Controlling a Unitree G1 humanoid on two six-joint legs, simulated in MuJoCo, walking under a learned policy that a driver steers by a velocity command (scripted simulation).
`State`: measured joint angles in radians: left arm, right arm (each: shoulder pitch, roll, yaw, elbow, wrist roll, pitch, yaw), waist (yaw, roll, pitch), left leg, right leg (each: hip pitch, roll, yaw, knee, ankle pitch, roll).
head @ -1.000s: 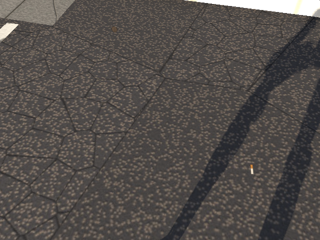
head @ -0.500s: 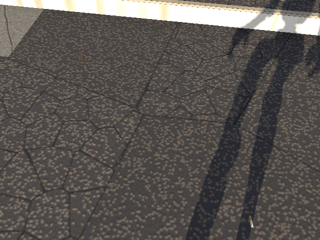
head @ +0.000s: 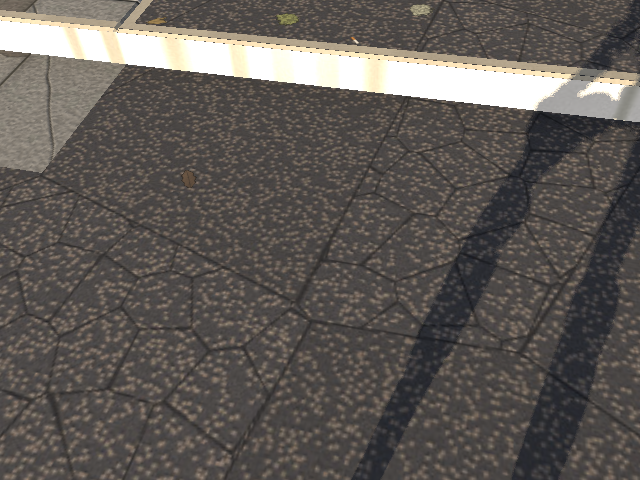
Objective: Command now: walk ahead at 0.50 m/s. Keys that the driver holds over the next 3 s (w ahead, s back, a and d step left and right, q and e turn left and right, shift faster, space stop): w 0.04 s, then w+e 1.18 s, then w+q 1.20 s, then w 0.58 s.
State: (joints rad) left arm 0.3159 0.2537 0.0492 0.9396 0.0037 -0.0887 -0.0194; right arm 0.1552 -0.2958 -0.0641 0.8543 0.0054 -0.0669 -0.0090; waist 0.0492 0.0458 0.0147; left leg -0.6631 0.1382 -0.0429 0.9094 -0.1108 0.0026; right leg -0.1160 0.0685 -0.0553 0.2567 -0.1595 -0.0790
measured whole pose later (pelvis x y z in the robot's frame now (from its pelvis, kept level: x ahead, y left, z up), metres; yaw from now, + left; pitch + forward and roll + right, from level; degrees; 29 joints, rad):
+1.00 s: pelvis +0.53 -0.09 +0.00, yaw -29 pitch +1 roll +1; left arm 0.31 0.26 0.08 0.77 -0.01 -0.05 -0.01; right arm 0.07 -0.30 -0.07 0.80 -0.01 -0.10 0.00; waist 0.04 0.03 0.05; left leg -0.61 0.11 -0.06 0.99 -0.24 -0.03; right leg -0.21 0.10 0.05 0.37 -0.17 -0.11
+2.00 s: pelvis +0.99 -0.37 +0.00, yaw -20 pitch +1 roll -2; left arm 0.33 0.27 0.07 0.81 0.03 -0.09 -0.01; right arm 0.17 -0.33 -0.08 0.70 -0.03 -0.01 0.04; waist 0.05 0.05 0.02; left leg -0.67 0.09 -0.03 0.94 -0.15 -0.01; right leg -0.08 0.01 -0.12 0.28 -0.22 -0.02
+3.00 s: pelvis +1.52 -0.46 +0.00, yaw +1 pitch +1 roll -1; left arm 0.46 0.21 0.03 0.93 0.02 -0.08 0.00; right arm 0.18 -0.25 -0.03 0.79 -0.05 0.00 0.03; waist 0.03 0.06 0.01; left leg -0.77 0.06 0.01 1.42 -0.31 0.00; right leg -0.05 0.06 -0.06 0.26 -0.23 -0.07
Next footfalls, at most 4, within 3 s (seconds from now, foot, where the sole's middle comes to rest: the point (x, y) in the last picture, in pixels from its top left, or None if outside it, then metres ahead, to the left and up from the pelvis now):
0.26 left None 0.34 0.15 -0.79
0.76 right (444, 461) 0.55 -0.17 -0.79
1.26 left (423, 315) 0.91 -0.15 -0.79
1.72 right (554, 305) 0.94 -0.47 -0.79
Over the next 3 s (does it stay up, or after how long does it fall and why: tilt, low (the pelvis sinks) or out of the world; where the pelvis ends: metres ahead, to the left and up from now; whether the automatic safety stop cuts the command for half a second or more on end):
stays up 1.52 -0.46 0.00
